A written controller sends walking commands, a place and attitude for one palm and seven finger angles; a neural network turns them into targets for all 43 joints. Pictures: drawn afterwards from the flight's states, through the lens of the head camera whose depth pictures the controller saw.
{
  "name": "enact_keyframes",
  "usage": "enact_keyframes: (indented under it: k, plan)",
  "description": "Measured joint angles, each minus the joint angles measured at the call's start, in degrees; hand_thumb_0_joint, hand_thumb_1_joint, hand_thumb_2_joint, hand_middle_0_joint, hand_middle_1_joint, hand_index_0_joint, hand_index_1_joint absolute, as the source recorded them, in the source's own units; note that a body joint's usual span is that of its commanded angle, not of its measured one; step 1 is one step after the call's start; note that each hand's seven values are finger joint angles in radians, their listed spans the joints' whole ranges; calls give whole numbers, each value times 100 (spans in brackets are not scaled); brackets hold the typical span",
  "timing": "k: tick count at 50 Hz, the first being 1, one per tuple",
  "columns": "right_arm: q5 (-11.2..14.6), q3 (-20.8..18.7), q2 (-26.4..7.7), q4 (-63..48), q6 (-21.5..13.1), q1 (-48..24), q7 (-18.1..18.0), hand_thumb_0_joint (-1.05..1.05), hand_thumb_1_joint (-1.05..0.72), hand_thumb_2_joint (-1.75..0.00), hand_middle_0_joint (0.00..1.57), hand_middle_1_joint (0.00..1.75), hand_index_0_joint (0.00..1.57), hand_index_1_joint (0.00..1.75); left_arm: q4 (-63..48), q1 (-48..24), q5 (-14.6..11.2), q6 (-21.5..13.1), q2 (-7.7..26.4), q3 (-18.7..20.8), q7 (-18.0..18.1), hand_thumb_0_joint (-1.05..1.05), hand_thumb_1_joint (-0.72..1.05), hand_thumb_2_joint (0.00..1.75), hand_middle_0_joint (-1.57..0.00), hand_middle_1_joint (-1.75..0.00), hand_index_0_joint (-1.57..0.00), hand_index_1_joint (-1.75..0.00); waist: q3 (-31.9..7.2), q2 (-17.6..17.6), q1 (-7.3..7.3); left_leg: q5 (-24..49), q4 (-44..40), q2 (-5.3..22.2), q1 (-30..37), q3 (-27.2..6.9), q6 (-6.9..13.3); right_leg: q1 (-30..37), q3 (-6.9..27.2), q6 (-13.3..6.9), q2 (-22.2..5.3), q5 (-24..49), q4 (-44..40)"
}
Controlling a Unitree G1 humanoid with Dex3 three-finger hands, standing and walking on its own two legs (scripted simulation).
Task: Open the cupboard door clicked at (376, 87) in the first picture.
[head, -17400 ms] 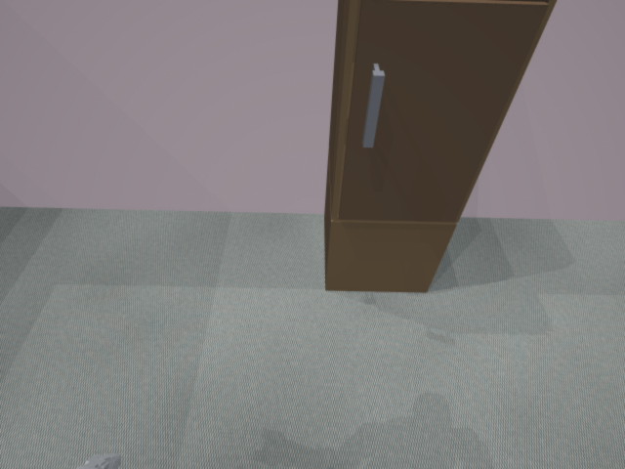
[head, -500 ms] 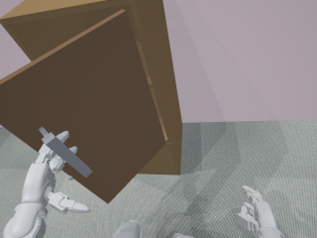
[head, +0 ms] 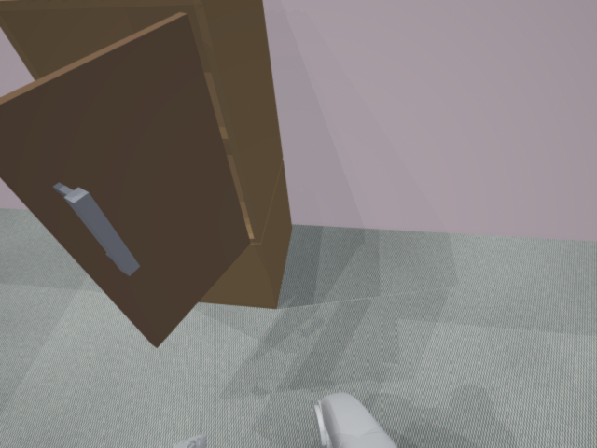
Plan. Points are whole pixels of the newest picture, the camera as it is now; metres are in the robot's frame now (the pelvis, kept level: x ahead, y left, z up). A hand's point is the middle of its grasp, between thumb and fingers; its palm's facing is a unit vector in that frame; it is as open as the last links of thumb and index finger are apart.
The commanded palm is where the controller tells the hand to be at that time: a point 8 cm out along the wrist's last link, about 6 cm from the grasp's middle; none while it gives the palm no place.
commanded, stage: relax the arm and regain balance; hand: left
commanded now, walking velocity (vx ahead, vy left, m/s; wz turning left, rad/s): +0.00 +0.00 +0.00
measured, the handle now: (98, 230) +0.43 +0.29 +0.08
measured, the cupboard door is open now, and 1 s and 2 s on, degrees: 65 65 65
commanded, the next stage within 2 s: stand and wait in 1.42 s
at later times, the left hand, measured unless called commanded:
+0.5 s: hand out of the picture +0.02 +0.07 -0.10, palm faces +0.04 -0.98 -0.22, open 16.2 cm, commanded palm none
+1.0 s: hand out of the picture -0.08 +0.10 -0.12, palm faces +0.09 -0.96 -0.25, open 16.5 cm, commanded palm none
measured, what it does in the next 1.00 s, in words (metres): walks backwards: right foot, then right foot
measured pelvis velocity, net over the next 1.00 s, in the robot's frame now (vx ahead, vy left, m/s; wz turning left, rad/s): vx -0.21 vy -0.08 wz -0.06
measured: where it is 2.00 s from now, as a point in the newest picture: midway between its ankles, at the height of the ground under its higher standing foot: outside the picture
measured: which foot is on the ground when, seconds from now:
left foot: down 0.00-0.88, up 0.90-1.00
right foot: up 0.00-0.12, down 0.14-0.74, up 0.76-0.88, down 0.90-1.00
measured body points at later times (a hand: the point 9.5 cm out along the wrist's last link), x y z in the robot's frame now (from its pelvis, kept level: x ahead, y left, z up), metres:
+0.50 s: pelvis -0.11 -0.09 +0.04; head -0.14 -0.12 +0.48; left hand +0.02 +0.12 -0.09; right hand -0.15 -0.30 -0.14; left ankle -0.09 +0.06 -0.70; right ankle -0.04 -0.14 -0.70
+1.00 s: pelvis -0.21 -0.08 +0.02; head -0.21 -0.11 +0.47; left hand -0.08 +0.15 -0.10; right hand -0.27 -0.30 -0.16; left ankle -0.17 +0.05 -0.66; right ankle -0.17 -0.17 -0.70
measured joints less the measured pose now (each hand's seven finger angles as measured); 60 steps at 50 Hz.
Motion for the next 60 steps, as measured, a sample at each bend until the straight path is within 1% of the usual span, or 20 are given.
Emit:
enact_keyframes:
  k: [1,3,6,7,8,10,13,18,25,34,37,40,42,45,48,51,53,56,58,60]
  plan:
    - [-6,34,51,194,-32,69,7,0,-91,-90,20,30,20,29,35,-86,56,-91,48,-57,-42,3,-49,30,-19,-31,-15,-31,47,-14,101,165,-90,44,-97,-1,-27,68,-18,-8,-148,298,233]
    - [-24,76,109,476,-110,110,37,0,-91,-90,20,30,20,29,136,-187,117,-212,149,-118,-68,4,-49,30,-18,-31,-15,-31,105,35,181,542,-389,193,-245,-55,-78,529,-105,-8,-470,523,-542]
    - [-9,87,116,582,-232,126,58,1,-91,-90,20,30,20,29,297,-210,72,-374,363,-94,-36,4,-49,30,-17,-30,-15,-30,122,80,179,873,-655,476,-407,-93,-227,1821,-313,-9,-811,678,-3819]
    - [27,72,129,571,-282,146,63,1,-91,-90,20,30,20,29,353,-215,11,-446,456,-56,-10,5,-49,30,-17,-30,-15,-30,96,24,185,891,-608,532,-491,-59,-305,2204,-310,-57,-830,724,-4696]
    - [67,42,106,588,-316,80,67,1,-91,-90,20,30,21,29,486,-290,-13,-508,501,-22,42,6,-49,30,-16,-30,-15,-30,128,70,194,898,-559,653,-544,-41,-370,2329,-319,-129,-721,453,-5035]
    - [110,-30,22,626,-317,-131,59,1,-91,-90,20,30,20,29,762,-425,-3,-568,533,-32,111,7,-48,30,-16,-30,-15,-30,201,211,136,883,-669,742,-498,-186,-368,2380,-353,-274,-531,642,-5226]
    - [121,-86,-61,697,-293,-404,63,0,-91,-90,20,30,20,29,1013,-484,19,-627,557,-33,177,9,-49,30,-16,-30,-15,-30,59,228,130,606,-711,638,-415,-404,-315,2492,-334,-400,-440,1051,-5507]
    - [115,-109,-147,759,-325,-816,102,0,-91,-90,20,30,20,29,1224,-491,99,-600,530,-94,202,9,-49,30,-15,-30,-15,-30,-235,353,188,885,-991,608,-182,-621,-204,2619,-373,-497,-242,1353,-5823]
    - [91,-91,-24,766,-340,-1054,132,0,-92,-90,20,30,20,29,1203,-394,42,-523,444,73,213,10,-49,30,-15,-30,-15,-30,-463,238,323,967,-1062,617,-234,-763,-145,2670,-345,-481,-136,1581,-6164]
    - [50,-135,141,825,-315,-681,132,0,-91,-90,20,30,20,29,1106,-408,87,-399,531,190,183,11,-49,30,-16,-30,-15,-30,-409,18,253,989,-1005,565,-520,-687,-129,2344,-355,-365,-232,1405,-6066]
    - [6,-178,168,827,-288,-461,130,0,-91,-90,20,30,20,29,1096,-451,103,-308,616,209,153,10,-49,30,-15,-30,-15,-30,-345,-38,154,1147,-894,537,-679,-635,-164,2009,-387,-232,-293,793,-5558]
    - [-5,-211,150,908,-224,-264,103,0,-91,-90,20,30,20,29,1080,-480,103,-208,651,199,90,9,-49,30,-15,-30,-15,-30,-279,40,62,1777,-890,524,-818,-610,-285,1379,-367,-52,-310,231,-3469]
    - [5,-194,126,1088,-142,-249,118,0,-91,-90,20,30,20,29,991,-425,103,-263,608,186,37,8,-49,30,-15,-30,-15,-30,-283,170,125,1947,-813,511,-965,-686,-385,1537,-308,-68,-401,41,-2906]
    - [33,-196,173,1120,-97,-398,143,0,-91,-90,20,30,20,29,680,-264,-41,-519,658,254,67,10,-51,29,-15,-30,-15,-30,-288,48,376,1211,-106,370,-1537,-680,-424,2320,-59,-190,-661,0,-4679]
    - [42,-331,-13,938,-44,-796,166,0,-91,-90,20,30,20,29,721,-326,-45,-457,534,293,177,14,-53,28,-15,-30,-15,-30,-63,378,295,668,1193,365,-1944,-933,-362,2186,-343,-269,-497,550,-4591]
    - [46,-379,-85,733,-137,-1077,208,0,-91,-90,20,30,20,29,796,-294,68,-440,582,342,238,16,-57,27,-15,-30,-15,-30,-234,222,273,608,1778,347,-1853,-770,-303,2158,-314,-299,-525,851,-4921]
    - [63,-380,-114,570,-254,-1206,204,0,-91,-90,20,30,20,29,854,-288,163,-442,637,280,235,16,-58,26,-15,-30,-15,-30,-364,113,295,501,1178,379,-1379,-666,-246,2140,-223,-284,-537,1047,-5178]
    - [83,-292,-152,403,-486,-1315,174,0,-92,-90,20,30,20,29,890,-273,220,-467,715,122,204,13,-57,27,-15,-30,-15,-30,-456,44,347,939,-802,446,-341,-632,-205,1969,-130,-210,-487,1084,-5169]
    - [74,-214,-52,469,-554,-1444,135,0,-92,-90,20,30,20,29,959,-367,81,-483,773,153,158,12,-55,27,-15,-30,-15,-30,-299,-201,385,1102,-1012,295,-207,-557,-264,2003,13,-151,-599,1154,-5132]
    - [94,-133,-2,571,-573,-1480,124,0,-92,-90,20,30,20,29,1030,-478,50,-493,756,141,125,12,-54,28,-15,-30,-15,-30,-201,-200,453,1179,-1077,280,-137,-616,-266,2185,-30,-49,-635,1277,-5378]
